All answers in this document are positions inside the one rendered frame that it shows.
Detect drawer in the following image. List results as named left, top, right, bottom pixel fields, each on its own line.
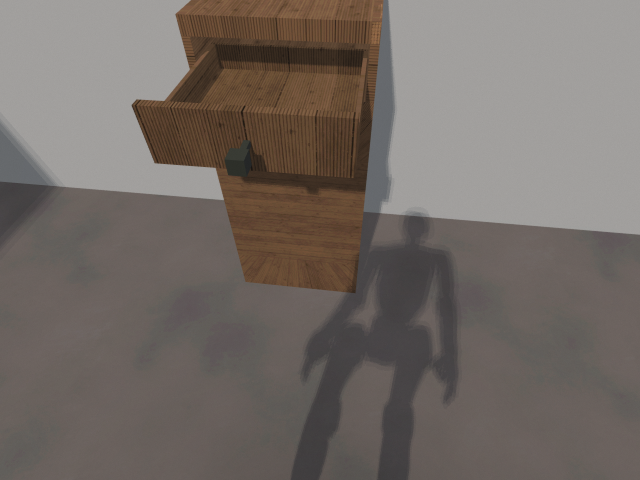
left=132, top=43, right=368, bottom=178

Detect handle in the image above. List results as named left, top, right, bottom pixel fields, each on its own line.
left=224, top=140, right=252, bottom=177

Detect cabinet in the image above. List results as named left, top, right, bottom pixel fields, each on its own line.
left=175, top=0, right=383, bottom=293

